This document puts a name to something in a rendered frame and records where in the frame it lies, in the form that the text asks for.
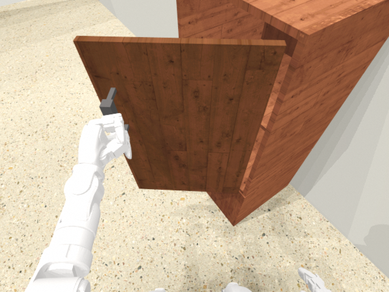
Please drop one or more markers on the right robot hand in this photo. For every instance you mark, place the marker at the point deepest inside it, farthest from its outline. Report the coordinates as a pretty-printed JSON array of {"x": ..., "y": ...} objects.
[{"x": 314, "y": 282}]

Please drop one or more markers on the cupboard door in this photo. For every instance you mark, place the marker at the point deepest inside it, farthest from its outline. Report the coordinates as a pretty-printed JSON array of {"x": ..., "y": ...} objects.
[{"x": 194, "y": 106}]

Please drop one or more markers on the left robot upper arm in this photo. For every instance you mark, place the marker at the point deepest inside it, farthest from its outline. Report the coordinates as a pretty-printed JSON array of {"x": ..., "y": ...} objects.
[{"x": 60, "y": 284}]

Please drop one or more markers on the robot left forearm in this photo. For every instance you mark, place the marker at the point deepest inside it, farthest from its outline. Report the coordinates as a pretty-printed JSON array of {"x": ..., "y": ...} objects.
[{"x": 69, "y": 253}]

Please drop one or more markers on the right robot shin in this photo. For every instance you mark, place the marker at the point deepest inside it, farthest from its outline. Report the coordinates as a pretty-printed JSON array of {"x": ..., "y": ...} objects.
[{"x": 232, "y": 284}]

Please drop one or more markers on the handle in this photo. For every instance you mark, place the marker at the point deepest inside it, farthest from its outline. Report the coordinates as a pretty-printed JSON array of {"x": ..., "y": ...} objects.
[{"x": 108, "y": 107}]

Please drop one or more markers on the left robot hand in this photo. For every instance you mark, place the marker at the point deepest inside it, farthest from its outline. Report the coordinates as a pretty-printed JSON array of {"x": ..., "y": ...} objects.
[{"x": 93, "y": 140}]

